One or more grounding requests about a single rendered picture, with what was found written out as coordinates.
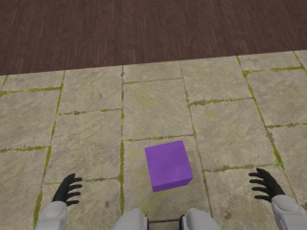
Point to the left robot hand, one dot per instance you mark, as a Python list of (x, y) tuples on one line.
[(62, 192)]

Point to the left robot forearm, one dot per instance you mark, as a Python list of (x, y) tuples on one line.
[(53, 217)]

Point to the right robot forearm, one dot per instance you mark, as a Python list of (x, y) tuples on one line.
[(288, 214)]

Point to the robot thigh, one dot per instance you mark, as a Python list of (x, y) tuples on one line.
[(132, 220), (199, 220)]

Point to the right robot thigh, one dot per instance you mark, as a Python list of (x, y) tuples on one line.
[(199, 220)]

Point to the left robot thigh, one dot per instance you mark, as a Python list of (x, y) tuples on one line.
[(132, 220)]

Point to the right robot hand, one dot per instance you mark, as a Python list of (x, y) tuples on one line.
[(272, 187)]

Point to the carton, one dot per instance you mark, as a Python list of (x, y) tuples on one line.
[(168, 166)]

